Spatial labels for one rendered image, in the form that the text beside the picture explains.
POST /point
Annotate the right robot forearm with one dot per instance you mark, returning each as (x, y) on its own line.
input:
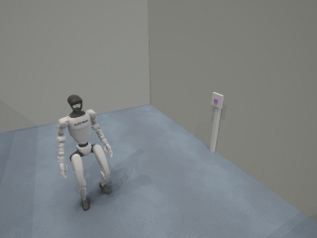
(60, 151)

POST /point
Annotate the robot right hand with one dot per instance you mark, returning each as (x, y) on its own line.
(62, 168)

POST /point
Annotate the robot left shin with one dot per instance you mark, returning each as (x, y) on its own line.
(104, 180)

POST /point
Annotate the left robot forearm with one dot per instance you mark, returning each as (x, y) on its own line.
(101, 136)

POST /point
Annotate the robot left upper arm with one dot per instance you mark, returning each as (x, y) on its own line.
(93, 119)

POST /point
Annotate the robot left hand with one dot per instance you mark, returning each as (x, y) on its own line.
(108, 148)

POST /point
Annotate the robot right upper arm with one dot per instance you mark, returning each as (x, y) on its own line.
(62, 123)

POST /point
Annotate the panel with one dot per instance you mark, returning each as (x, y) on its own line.
(217, 114)

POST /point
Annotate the robot torso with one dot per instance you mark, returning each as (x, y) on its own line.
(79, 129)

